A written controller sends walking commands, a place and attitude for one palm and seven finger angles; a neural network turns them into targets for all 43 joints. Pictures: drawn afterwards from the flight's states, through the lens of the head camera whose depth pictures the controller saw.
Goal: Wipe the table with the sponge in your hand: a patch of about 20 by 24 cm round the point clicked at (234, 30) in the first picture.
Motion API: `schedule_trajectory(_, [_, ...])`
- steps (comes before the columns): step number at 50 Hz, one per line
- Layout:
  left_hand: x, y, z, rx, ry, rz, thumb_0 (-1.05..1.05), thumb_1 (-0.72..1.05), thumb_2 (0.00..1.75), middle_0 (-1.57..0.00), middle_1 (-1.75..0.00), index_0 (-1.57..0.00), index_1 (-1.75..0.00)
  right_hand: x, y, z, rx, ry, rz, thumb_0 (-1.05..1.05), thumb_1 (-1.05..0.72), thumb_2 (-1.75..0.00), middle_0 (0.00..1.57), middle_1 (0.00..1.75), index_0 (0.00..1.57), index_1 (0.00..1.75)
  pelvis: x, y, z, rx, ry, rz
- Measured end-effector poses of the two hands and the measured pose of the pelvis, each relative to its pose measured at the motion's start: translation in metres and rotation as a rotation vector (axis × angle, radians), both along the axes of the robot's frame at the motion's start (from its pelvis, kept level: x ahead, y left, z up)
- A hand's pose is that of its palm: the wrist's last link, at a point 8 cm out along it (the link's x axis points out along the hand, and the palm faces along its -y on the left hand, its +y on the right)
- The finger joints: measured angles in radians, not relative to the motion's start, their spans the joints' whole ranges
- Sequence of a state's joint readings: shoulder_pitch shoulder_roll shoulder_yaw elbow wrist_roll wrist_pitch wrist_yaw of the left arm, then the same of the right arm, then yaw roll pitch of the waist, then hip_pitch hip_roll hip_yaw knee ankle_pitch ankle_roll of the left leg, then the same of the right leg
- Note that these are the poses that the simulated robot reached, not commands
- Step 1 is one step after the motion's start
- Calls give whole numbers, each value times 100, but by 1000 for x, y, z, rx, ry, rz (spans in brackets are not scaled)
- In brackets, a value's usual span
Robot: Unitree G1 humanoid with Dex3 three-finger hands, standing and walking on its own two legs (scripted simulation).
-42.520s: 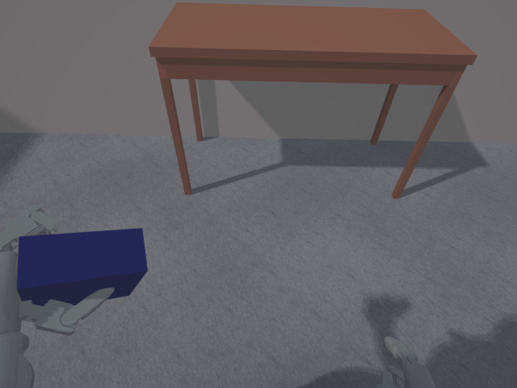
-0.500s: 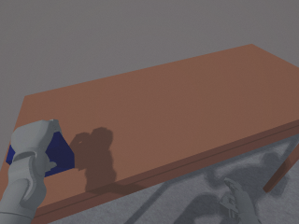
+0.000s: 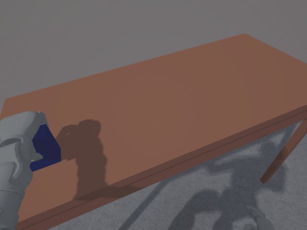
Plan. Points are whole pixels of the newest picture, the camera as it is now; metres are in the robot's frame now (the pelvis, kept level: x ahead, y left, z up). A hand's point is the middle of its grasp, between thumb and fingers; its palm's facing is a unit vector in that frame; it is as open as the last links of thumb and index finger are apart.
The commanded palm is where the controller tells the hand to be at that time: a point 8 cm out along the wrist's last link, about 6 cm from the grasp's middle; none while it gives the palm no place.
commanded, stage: wipe forward along the first lane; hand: left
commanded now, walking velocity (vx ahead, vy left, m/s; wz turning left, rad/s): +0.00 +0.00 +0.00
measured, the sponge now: (33, 154) +0.27 +0.37 +0.06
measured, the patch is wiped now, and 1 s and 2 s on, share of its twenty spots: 0.25 0.25 0.30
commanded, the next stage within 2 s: slide across to the middle lane in 0.90 s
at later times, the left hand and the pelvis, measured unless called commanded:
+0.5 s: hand (32, 126) +0.33 +0.39 +0.11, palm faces -0.08 -0.01 -1.00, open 9.2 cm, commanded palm +0.32 +0.38 +0.13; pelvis -0.01 +0.01 +0.00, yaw +0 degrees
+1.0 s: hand (31, 116) +0.37 +0.41 +0.11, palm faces -0.10 +0.00 -0.99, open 9.2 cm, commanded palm +0.36 +0.40 +0.13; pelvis +0.01 +0.03 +0.00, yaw -1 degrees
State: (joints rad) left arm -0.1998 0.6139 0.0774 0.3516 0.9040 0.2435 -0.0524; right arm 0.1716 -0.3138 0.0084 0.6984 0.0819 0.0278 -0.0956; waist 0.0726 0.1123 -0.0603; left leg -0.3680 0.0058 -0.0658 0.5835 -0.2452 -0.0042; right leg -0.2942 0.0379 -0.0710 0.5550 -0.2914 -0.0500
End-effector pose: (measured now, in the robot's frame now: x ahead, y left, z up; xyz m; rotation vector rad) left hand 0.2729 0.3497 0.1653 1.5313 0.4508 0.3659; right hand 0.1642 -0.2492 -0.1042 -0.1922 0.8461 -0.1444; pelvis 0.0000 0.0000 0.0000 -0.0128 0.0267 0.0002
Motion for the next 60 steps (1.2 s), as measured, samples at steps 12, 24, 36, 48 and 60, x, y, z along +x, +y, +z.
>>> schedule_trajectory(12, [21,11,0,4,20,-9,1,-50,115,-86,-141,-86,-143,-24,2,-7,11,49,-36,1,-91,-90,20,30,20,30,-6,5,-2,-4,28,-4])
schedule_trajectory(24, [43,26,1,5,25,-11,1,-51,115,-86,-140,-86,-143,-40,8,-9,0,100,-56,1,-91,-90,20,30,20,30,-7,14,-3,-11,54,-4])
schedule_trajectory(36, [67,41,0,8,48,-20,1,-51,116,-86,-140,-86,-144,-49,13,-10,-8,157,-84,1,-91,-90,20,30,20,30,1,25,-2,-17,86,-13])
schedule_trajectory(48, [82,52,0,10,47,-19,1,-52,116,-86,-140,-86,-145,-47,21,-10,-10,186,-87,1,-91,-90,20,30,20,30,7,33,-1,-21,104,-14])
schedule_trajectory(60, [97,45,3,55,51,-54,1,-51,116,-85,-141,-86,-146,-47,26,-10,-8,203,-90,1,-91,-90,20,30,20,30,12,37,1,-23,110,-4])
